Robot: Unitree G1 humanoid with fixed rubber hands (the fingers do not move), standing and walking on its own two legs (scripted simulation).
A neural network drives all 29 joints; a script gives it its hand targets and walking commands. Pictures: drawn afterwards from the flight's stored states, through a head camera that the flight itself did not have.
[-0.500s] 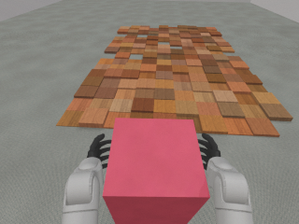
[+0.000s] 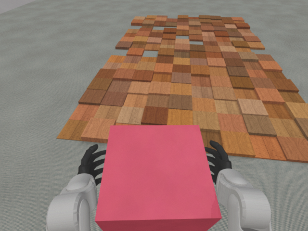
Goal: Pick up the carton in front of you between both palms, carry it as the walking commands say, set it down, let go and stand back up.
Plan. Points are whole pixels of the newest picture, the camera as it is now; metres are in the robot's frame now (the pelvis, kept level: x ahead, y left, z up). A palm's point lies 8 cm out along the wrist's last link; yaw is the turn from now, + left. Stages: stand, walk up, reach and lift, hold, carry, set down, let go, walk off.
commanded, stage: carry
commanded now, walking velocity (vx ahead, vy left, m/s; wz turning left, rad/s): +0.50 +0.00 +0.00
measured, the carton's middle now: (154, 187) +0.25 +0.02 +0.03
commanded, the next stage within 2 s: none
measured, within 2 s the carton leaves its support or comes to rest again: neither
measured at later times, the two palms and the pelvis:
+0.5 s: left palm (114, 93) +0.58 +0.17 +0.09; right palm (199, 95) +0.55 -0.13 +0.09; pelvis +0.33 +0.03 +0.01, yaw -4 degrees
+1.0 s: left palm (137, 30) +1.00 +0.12 +0.16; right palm (197, 31) +1.00 -0.18 +0.16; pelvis +0.65 -0.03 +0.00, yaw -2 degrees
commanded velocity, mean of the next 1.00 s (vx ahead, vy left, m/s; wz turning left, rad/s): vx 0.50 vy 0.00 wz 0.00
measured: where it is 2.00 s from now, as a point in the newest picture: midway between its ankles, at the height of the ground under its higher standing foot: (161, 117)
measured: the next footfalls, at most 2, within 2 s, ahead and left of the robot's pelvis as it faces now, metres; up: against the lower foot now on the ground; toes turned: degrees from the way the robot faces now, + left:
left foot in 0.16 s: +0.30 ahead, +0.11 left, +0.00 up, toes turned +9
right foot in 0.68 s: +0.64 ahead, -0.10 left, +0.00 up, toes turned -13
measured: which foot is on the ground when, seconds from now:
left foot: up 0.00-0.14, down 0.16-0.70, up 0.72-1.00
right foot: down 0.00-0.18, up 0.20-0.66, down 0.68-1.00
